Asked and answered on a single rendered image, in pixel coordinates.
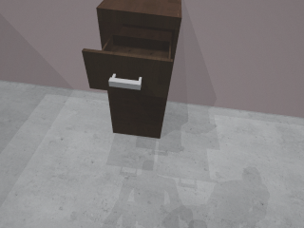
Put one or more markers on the handle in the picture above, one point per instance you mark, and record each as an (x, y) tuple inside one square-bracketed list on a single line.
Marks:
[(125, 83)]

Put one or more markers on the cabinet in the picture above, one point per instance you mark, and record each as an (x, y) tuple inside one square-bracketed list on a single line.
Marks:
[(137, 114)]

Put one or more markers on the drawer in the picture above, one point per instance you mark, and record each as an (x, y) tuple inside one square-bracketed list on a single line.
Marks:
[(130, 57)]

